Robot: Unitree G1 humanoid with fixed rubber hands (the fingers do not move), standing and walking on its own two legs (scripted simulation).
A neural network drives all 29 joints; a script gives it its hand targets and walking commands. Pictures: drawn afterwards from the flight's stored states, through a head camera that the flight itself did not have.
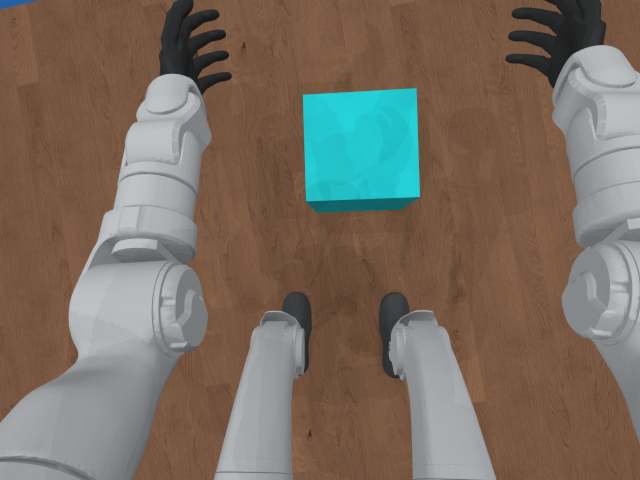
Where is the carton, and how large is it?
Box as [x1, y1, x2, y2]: [303, 88, 419, 212]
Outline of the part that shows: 416,88 303,95 306,201 316,212 400,209 419,196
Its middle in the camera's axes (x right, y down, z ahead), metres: +0.08 -0.18 +0.84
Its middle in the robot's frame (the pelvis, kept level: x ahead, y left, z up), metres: +0.54 -0.02 -0.52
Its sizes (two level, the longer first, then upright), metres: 0.210 0.200 0.250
